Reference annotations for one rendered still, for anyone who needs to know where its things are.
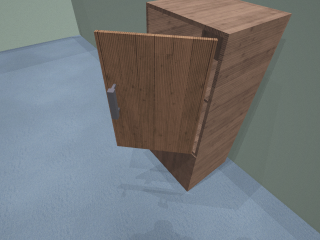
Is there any handle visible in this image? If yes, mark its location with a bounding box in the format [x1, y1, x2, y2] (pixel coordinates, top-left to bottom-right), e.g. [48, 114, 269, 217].
[107, 84, 120, 120]

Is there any cupboard door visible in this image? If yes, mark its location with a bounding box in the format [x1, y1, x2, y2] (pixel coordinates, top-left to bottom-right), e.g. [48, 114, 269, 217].
[94, 30, 218, 154]

